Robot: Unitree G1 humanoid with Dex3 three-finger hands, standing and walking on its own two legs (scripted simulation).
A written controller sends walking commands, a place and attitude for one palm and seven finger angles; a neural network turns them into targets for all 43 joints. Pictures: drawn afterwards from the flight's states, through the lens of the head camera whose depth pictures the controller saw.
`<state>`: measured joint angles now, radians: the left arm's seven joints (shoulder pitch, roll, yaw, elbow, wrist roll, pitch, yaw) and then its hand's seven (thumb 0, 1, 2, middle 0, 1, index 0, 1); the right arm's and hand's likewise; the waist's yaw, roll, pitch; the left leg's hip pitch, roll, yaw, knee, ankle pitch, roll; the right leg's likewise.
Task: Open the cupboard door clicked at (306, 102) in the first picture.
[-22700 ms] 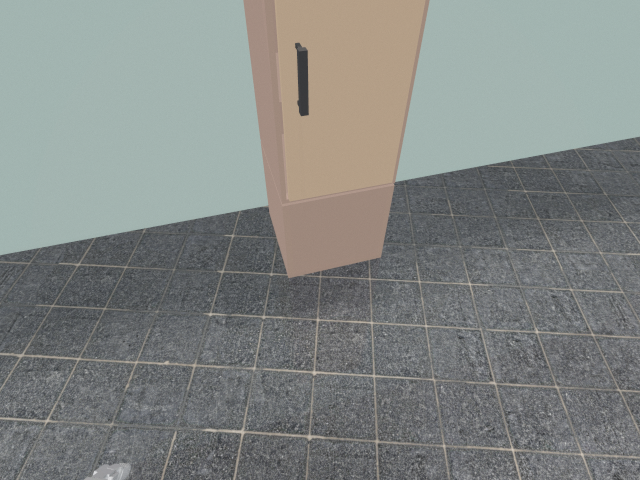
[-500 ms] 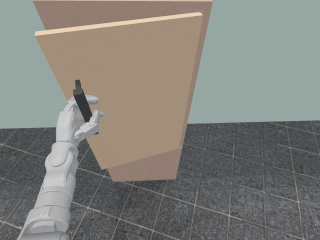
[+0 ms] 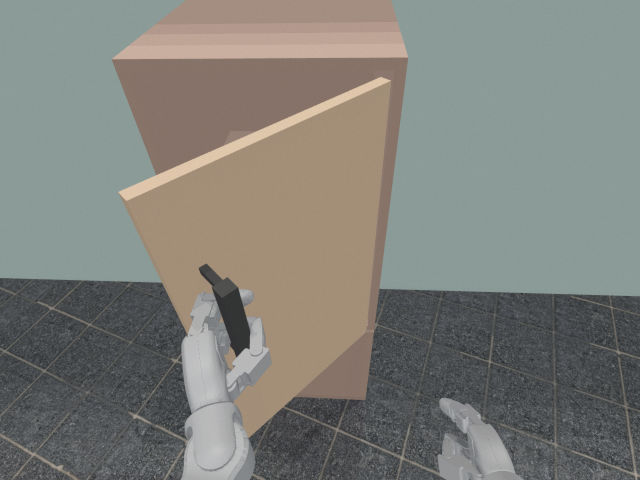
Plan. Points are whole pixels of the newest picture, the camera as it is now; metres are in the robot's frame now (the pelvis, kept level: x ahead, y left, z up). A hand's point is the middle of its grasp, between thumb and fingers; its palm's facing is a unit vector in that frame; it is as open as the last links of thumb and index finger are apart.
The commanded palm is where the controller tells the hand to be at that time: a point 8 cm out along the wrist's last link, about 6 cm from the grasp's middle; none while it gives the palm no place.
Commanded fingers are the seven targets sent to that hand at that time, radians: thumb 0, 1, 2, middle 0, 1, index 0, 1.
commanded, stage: open thumb and fingers to let go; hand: left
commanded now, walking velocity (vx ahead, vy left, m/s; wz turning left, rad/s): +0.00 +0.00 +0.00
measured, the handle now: (229, 319) +0.30 +0.12 +0.08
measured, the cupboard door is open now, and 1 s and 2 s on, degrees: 47 47 49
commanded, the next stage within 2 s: slide the hand sideways off the handle in 0.88 s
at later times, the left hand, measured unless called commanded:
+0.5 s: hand (268, 351) +0.26 +0.07 +0.08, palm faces +0.39 -0.92 -0.02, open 11.2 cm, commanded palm +0.21 +0.12 +0.08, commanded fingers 0.00 -0.50 0.30 -0.29 -1.15 -0.29 -1.15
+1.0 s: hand (266, 357) +0.25 +0.07 +0.08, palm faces +0.37 -0.93 -0.01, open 15.1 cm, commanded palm +0.20 +0.13 +0.08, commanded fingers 0.00 -0.50 0.30 -0.15 -0.30 -0.15 -0.30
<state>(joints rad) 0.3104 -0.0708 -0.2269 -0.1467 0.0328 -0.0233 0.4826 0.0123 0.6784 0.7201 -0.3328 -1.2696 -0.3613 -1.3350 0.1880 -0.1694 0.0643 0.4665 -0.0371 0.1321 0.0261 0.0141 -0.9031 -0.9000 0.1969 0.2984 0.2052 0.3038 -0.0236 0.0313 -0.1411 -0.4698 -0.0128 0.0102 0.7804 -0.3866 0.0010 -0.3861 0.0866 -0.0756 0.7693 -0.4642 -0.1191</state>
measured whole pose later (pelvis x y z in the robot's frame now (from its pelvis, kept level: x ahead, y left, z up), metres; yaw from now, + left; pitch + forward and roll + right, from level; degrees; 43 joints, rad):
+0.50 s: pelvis +0.00 -0.04 +0.00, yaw -1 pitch +6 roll +4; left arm 0.33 -0.04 -0.12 -0.10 -0.03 -0.16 0.43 0.00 -0.06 0.49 -0.33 -1.24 -0.31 -1.25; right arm 0.20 -0.22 0.02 0.54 -0.03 0.08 0.00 0.02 -0.91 -0.90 0.19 0.30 0.20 0.30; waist 0.00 0.03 -0.12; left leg -0.50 -0.03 -0.06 0.77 -0.35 0.00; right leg -0.43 0.11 -0.07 0.78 -0.47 -0.14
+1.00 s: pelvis +0.00 -0.05 -0.01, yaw -1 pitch +7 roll +4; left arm 0.35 -0.01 -0.08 -0.12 -0.09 -0.21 0.36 -0.02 -0.50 0.30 -0.32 -0.60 -0.31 -0.62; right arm 0.18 -0.22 0.01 0.54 -0.03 0.07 -0.02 0.02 -0.90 -0.90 0.19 0.30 0.20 0.30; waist 0.01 0.04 -0.11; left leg -0.53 -0.03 -0.09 0.79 -0.35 0.02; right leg -0.46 0.12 -0.07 0.80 -0.47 -0.14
